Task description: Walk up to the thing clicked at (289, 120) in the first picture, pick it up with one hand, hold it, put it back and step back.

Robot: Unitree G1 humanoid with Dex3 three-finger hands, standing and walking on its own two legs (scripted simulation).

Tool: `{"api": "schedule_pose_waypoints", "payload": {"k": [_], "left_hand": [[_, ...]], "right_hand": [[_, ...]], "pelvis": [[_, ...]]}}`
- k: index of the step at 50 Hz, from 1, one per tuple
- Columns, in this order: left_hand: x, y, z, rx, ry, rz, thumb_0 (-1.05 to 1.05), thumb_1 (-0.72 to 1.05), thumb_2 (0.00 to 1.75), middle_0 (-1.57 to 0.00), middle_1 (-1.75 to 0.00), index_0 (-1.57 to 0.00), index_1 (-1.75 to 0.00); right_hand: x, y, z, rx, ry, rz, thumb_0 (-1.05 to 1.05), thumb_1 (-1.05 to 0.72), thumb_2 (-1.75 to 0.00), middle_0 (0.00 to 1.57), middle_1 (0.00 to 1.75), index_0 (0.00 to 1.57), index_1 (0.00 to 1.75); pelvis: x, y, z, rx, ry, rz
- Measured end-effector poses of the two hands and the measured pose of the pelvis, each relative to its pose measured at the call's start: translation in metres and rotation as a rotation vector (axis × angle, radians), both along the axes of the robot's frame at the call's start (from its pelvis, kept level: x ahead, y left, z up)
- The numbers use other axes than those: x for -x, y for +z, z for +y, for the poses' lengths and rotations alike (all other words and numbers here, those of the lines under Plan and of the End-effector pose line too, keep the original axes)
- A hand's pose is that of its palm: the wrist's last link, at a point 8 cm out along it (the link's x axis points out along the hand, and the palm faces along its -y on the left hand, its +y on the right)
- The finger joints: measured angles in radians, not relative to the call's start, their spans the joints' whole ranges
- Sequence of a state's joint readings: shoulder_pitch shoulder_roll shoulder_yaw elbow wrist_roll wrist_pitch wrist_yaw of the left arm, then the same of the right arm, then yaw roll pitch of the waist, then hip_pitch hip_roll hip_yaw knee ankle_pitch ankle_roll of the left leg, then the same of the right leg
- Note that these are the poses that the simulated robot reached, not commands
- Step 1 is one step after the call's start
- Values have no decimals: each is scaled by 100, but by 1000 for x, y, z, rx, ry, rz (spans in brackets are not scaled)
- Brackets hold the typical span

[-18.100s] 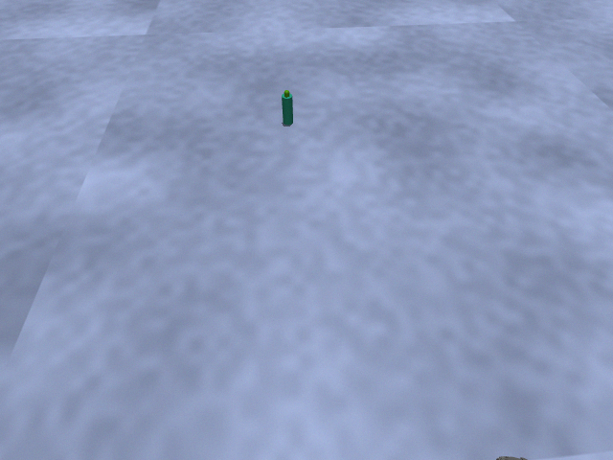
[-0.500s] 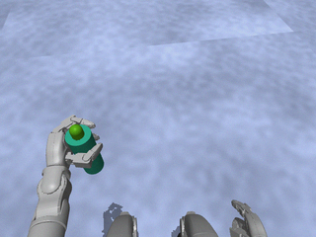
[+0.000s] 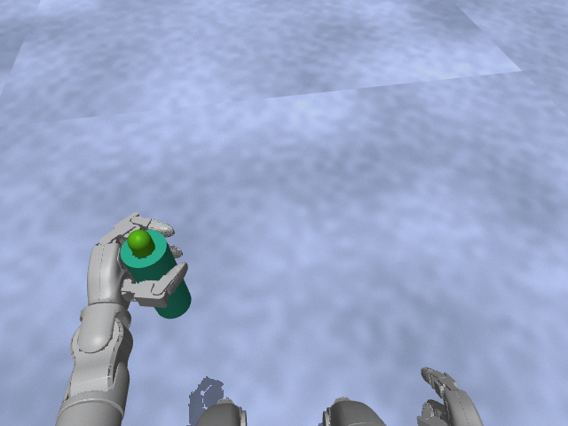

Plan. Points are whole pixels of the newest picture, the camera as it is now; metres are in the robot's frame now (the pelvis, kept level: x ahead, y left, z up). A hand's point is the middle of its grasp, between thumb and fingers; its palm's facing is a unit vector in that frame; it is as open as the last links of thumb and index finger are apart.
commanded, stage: hold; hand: left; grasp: from the side
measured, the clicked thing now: (157, 273) +0.33 +0.18 +0.00
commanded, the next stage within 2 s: none
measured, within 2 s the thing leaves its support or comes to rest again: neither
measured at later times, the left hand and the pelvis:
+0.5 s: hand (154, 261) +0.32 +0.17 +0.05, palm faces +0.08 -1.00 -0.02, open 8.1 cm; pelvis +0.00 +0.00 +0.01, yaw +0 degrees
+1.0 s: hand (153, 261) +0.32 +0.17 +0.05, palm faces +0.08 -1.00 -0.03, open 8.1 cm; pelvis +0.00 +0.00 +0.02, yaw +0 degrees
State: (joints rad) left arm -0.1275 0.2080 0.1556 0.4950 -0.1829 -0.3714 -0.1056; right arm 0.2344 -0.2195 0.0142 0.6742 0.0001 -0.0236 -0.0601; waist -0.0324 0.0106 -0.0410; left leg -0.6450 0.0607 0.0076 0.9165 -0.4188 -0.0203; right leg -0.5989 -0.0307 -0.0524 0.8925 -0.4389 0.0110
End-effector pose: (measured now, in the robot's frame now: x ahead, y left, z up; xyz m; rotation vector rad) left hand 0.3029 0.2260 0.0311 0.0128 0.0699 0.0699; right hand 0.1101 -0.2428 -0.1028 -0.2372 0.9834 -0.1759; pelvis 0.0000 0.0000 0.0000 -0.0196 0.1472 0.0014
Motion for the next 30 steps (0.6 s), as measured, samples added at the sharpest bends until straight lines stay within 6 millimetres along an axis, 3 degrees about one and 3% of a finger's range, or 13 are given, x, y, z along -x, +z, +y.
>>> {"api": "schedule_pose_waypoints", "payload": {"k": [30], "left_hand": [[6,20,-1,-13,8,-15,2,-19,117,-83,-110,-85,-110]], "right_hand": [[-4,14,2,-15,-2,-25,1,-92,-90,20,30,20,30]], "pelvis": [[-1,12,1,-3,0,-56]]}}
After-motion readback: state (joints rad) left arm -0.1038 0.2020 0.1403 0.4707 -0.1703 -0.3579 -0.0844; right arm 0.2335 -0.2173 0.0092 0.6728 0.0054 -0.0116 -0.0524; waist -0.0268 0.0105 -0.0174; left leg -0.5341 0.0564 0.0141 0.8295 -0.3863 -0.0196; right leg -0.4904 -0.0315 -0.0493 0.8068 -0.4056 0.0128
